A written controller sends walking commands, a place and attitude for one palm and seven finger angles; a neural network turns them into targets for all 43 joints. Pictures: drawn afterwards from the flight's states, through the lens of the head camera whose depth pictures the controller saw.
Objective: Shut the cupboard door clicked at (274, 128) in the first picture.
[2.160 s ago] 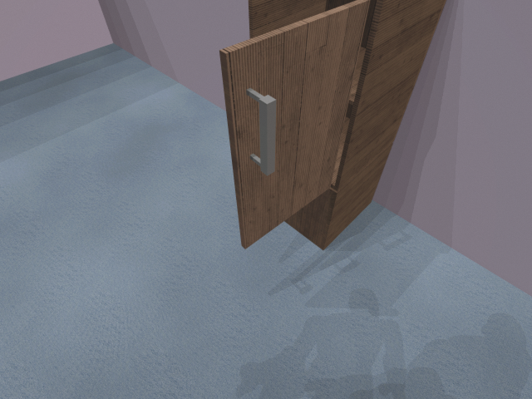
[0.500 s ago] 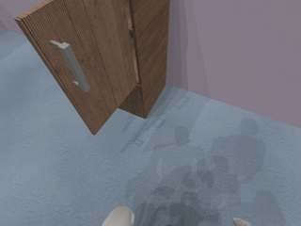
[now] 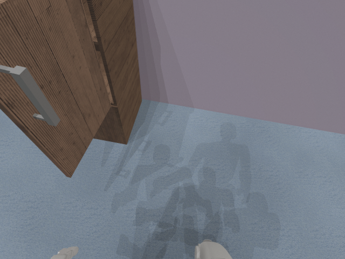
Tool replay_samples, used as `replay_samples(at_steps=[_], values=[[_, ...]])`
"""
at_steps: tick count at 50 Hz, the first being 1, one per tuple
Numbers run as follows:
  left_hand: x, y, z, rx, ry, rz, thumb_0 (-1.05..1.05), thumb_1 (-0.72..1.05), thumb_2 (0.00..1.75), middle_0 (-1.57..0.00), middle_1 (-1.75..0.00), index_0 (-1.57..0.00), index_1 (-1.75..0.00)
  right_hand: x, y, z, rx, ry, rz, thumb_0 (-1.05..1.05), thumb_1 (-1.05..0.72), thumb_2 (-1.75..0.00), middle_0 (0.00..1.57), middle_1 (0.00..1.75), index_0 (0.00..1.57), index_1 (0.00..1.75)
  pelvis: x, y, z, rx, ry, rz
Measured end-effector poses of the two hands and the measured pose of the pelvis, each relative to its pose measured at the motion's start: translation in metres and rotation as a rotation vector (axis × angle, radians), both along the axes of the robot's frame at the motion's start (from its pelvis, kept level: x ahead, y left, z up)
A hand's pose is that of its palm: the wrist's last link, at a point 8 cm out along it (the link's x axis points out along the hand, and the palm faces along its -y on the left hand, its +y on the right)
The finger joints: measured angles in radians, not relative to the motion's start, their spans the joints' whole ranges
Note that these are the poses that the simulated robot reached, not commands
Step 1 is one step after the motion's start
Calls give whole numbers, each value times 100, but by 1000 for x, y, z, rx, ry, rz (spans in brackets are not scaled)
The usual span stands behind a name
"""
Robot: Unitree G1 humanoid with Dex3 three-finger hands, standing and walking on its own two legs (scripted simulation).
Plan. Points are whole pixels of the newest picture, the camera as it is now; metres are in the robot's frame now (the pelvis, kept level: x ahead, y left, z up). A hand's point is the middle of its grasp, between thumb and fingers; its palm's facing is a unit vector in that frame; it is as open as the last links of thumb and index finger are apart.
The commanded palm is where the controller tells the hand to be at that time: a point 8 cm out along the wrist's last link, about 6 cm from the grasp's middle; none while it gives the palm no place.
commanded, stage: walk around to get in front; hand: left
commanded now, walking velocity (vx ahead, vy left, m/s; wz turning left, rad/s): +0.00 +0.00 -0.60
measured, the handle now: (30, 98) +0.42 +0.38 +0.08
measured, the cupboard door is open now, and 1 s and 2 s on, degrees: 86 86 86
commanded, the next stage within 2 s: none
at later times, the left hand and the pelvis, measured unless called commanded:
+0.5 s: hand (123, 239) +0.17 +0.14 -0.18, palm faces -0.31 -0.93 -0.20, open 7.4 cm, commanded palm none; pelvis +0.03 -0.01 -0.01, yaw -19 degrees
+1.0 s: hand (160, 208) +0.26 +0.05 -0.16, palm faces -0.58 -0.76 -0.28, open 7.4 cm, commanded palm none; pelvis +0.04 -0.05 -0.01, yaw -38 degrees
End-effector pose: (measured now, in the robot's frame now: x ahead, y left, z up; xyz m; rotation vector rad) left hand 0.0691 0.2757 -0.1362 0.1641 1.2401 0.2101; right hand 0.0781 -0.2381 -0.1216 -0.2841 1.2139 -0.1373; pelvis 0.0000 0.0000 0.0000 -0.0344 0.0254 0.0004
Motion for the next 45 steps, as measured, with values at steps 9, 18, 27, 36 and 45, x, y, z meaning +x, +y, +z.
replay_samples(at_steps=[9,18,27,36,45], values=[[83,-54,0,44,-71,-241,1,91,90,-20,-30,-20,-30,-75,-53,-36,29,103,-243,0,-90,-89,20,30,20,30,11,-28,-21,32,-4,-151],[96,-89,4,14,-23,-343,1,90,90,-20,-30,-20,-30,-65,-68,-13,16,31,-353,0,-91,-90,20,30,20,30,17,-32,-4,53,-7,-264],[119,-79,-22,-50,17,-395,1,90,90,-20,-30,-21,-30,-38,-40,-6,-23,-96,-403,0,-91,-90,20,30,20,30,39,-7,-15,16,6,-359],[165,-84,-4,-45,0,-495,1,91,90,-20,-30,-20,-30,-78,-9,5,2,-17,-493,0,-90,-89,20,30,20,30,49,-6,1,-9,-1,-479],[206,-150,3,-1,-52,-689,1,91,90,-20,-30,-20,-30,-150,-16,-27,67,46,-696,0,-90,-89,20,30,20,30,47,-34,-13,23,-18,-608]])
